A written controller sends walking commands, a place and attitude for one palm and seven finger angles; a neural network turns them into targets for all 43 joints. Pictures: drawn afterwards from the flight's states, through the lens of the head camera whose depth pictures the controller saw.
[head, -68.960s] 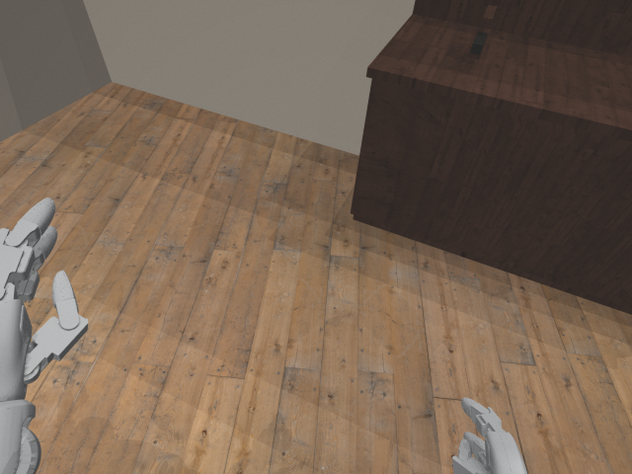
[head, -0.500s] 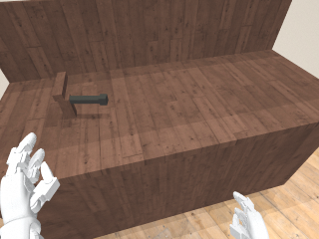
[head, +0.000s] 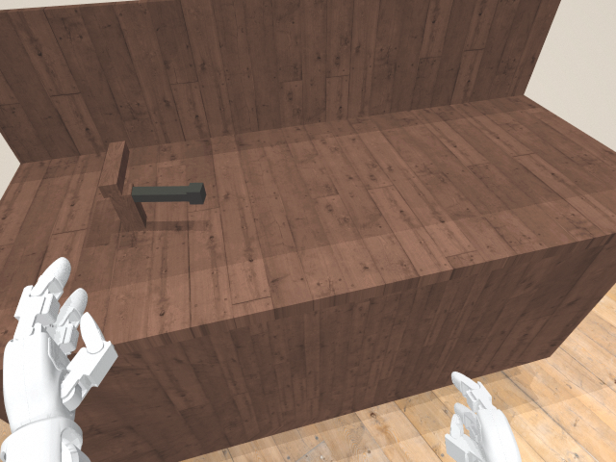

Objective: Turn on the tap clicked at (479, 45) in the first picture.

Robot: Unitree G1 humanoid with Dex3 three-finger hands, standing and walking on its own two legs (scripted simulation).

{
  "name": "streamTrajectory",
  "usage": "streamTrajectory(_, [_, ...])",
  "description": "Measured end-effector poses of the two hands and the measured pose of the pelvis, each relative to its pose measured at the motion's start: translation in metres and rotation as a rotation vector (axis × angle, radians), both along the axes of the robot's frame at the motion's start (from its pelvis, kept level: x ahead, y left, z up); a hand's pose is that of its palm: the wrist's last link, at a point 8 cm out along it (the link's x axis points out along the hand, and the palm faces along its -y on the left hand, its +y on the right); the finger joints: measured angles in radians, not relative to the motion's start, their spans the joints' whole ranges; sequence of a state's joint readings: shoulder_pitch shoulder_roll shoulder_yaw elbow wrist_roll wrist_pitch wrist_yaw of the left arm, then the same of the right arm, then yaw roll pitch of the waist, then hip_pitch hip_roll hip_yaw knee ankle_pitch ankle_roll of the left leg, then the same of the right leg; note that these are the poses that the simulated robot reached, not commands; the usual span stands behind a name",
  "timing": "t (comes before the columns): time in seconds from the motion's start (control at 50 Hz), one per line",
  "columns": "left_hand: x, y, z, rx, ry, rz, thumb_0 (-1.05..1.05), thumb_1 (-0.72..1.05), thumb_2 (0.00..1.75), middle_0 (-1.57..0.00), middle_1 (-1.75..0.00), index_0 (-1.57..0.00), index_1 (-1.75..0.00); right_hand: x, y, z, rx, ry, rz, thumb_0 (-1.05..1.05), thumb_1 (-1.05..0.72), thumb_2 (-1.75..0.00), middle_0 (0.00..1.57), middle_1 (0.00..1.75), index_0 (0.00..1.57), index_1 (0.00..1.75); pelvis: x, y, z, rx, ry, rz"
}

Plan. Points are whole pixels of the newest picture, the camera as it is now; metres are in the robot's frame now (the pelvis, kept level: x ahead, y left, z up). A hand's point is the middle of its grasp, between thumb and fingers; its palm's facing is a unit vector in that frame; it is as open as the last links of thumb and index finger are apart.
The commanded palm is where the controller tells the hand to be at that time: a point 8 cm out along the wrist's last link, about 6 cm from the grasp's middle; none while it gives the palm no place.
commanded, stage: reach beside the lever's end, fingers flat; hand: left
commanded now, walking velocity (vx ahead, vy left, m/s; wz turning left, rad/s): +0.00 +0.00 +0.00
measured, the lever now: (196, 193) +0.52 +0.27 +0.07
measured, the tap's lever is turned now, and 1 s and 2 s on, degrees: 76 76 76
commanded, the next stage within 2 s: none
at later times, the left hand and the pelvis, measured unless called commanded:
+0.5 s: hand (109, 315) +0.23 +0.26 +0.12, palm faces +0.57 -0.82 -0.10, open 7.5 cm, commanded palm +0.18 +0.30 +0.12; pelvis +0.01 -0.02 +0.00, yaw +0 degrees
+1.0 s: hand (91, 285) +0.28 +0.32 +0.11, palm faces +0.60 -0.80 -0.09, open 7.6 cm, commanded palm +0.24 +0.35 +0.10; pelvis +0.01 +0.00 +0.00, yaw -1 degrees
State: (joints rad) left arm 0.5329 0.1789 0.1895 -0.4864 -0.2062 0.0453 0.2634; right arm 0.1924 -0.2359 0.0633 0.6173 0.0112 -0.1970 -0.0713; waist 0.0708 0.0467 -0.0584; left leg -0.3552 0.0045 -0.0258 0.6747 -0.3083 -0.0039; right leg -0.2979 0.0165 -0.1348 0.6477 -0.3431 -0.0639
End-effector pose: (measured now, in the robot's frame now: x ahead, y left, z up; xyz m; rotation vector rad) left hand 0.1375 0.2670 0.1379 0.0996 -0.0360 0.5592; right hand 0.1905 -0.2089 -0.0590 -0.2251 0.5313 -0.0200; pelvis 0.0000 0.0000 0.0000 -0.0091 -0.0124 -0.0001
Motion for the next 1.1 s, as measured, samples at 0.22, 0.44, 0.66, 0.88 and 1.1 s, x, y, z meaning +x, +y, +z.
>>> streamTrajectory(0.22, [0.012,0.004,-0.004,0.010,0.010,0.029,0.02,0.89,0.90,-0.20,-0.30,-0.20,-0.30,0.002,-0.013,-0.004,-0.003,0.020,-0.018,0.01,-0.90,-0.90,0.21,0.30,0.20,0.30,0.002,-0.011,0.000,0.004,0.005,0.003])
streamTrajectory(0.44, [0.036,0.021,-0.008,0.010,0.015,0.042,0.02,0.89,0.90,-0.20,-0.30,-0.20,-0.30,-0.001,-0.029,-0.011,-0.010,0.061,-0.062,0.01,-0.90,-0.90,0.21,0.30,0.20,0.30,0.009,-0.015,0.002,0.009,0.020,-0.003])
streamTrajectory(0.66, [0.056,0.038,-0.016,0.006,0.024,0.063,0.02,0.89,0.90,-0.20,-0.29,-0.20,-0.29,-0.008,-0.037,-0.015,-0.025,0.100,-0.101,0.01,-0.90,-0.90,0.21,0.30,0.20,0.30,0.012,-0.012,0.002,0.011,0.037,-0.011])
streamTrajectory(0.88, [0.079,0.065,-0.027,-0.013,0.030,0.077,0.02,0.89,0.90,-0.19,-0.27,-0.19,-0.27,-0.016,-0.033,-0.019,-0.038,0.142,-0.121,0.01,-0.90,-0.90,0.21,0.30,0.20,0.30,0.010,-0.005,0.002,0.006,0.054,-0.015])
streamTrajectory(1.1, [0.106,0.090,-0.034,-0.025,0.026,0.077,0.02,0.89,0.90,-0.18,-0.24,-0.18,-0.24,-0.029,-0.026,-0.025,-0.057,0.190,-0.136,0.01,-0.90,-0.90,0.21,0.30,0.20,0.30,0.006,0.008,0.001,-0.004,0.072,-0.013])
